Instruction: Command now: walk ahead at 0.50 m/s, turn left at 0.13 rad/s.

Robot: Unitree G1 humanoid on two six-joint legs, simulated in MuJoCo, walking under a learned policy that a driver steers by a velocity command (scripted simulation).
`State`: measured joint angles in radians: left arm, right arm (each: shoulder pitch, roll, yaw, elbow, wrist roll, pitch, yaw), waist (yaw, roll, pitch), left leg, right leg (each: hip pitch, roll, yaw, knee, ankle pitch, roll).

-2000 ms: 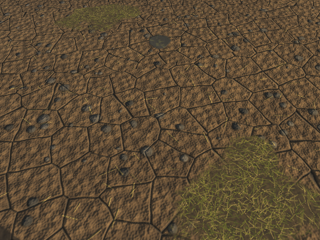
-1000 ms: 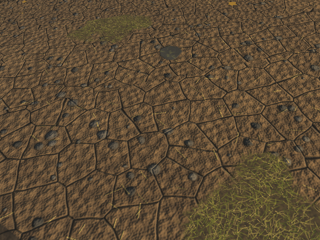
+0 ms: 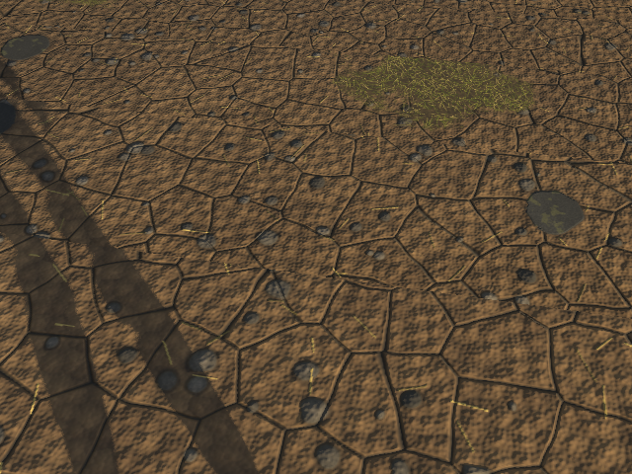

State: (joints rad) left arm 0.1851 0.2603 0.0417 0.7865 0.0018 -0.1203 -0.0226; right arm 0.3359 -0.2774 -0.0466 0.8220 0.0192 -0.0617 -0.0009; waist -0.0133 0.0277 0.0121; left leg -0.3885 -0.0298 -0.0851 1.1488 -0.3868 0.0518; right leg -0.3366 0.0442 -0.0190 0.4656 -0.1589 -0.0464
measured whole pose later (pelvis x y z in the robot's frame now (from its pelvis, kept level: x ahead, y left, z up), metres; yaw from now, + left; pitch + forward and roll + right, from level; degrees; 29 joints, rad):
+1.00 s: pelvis +0.56 -0.02 -0.02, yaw -19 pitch +2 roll -1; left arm 0.10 0.26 0.05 0.81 0.04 -0.09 -0.04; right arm 0.46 -0.22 -0.02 0.98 -0.11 -0.10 0.03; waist -0.02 0.00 -0.01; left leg 0.06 0.12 0.22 0.67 -0.43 -0.04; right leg -0.48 0.07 -0.03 0.61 -0.18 -0.11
